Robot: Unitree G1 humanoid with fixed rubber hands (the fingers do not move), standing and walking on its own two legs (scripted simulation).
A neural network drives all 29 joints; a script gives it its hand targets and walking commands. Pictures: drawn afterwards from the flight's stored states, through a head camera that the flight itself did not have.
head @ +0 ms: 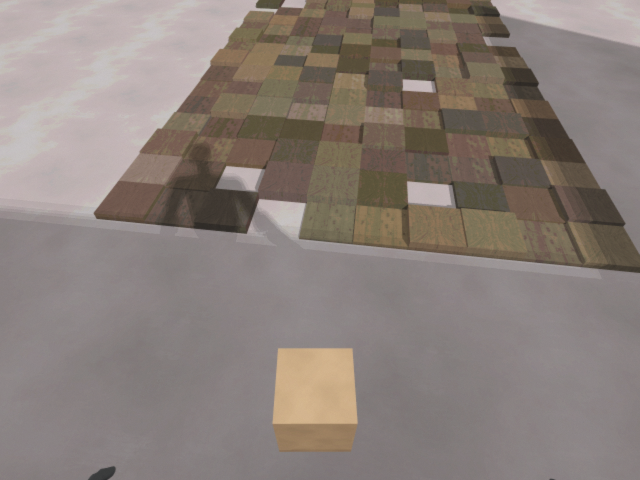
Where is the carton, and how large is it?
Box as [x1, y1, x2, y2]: [273, 348, 357, 451]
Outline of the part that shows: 278,348 273,410 273,427 279,451 350,451 357,423 352,349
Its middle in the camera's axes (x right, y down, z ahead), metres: -0.01 +0.48 +1.10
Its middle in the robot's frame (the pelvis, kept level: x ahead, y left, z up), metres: +0.47 +0.03 -0.66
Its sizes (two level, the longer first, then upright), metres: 0.210 0.200 0.250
